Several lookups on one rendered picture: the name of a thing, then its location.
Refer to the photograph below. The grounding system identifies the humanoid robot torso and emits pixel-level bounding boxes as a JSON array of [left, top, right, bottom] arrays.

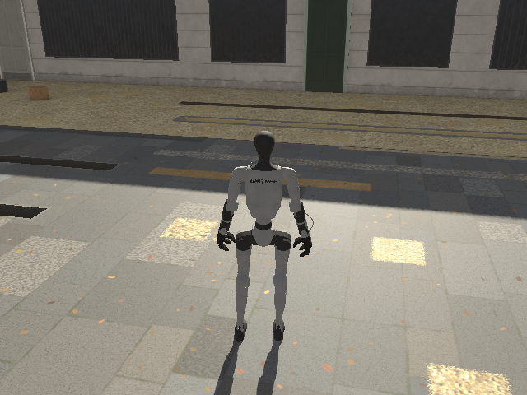
[[245, 162, 283, 247]]

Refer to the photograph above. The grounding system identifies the right robot forearm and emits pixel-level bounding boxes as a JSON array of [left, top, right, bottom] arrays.
[[293, 200, 310, 238]]

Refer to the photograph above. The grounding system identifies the right robot hand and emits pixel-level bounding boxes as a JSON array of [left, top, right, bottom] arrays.
[[293, 235, 312, 257]]

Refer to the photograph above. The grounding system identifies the left robot forearm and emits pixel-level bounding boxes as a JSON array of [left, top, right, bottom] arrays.
[[218, 200, 234, 235]]

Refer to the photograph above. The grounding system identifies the left robot shin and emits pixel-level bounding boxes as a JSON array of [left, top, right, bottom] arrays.
[[236, 274, 248, 330]]

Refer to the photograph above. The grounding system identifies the left robot upper arm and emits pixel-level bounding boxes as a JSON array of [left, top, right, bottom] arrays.
[[226, 166, 247, 211]]

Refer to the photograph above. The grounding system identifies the right robot upper arm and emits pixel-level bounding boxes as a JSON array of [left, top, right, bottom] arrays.
[[282, 167, 302, 212]]

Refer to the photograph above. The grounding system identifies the left robot hand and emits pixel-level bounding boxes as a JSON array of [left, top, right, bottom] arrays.
[[217, 231, 236, 251]]

